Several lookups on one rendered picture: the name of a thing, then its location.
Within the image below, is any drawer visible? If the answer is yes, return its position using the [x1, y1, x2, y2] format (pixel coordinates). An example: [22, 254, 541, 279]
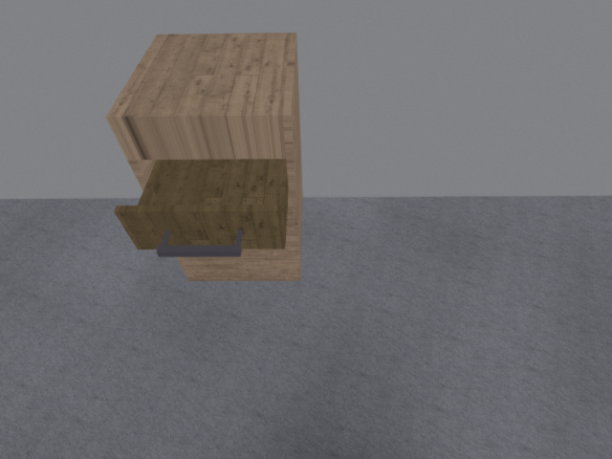
[114, 159, 289, 250]

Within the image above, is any handle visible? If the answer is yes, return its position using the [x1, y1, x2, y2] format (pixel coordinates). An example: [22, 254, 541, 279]
[156, 230, 243, 257]

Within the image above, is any cabinet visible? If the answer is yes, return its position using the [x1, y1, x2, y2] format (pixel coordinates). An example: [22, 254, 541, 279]
[105, 33, 303, 281]

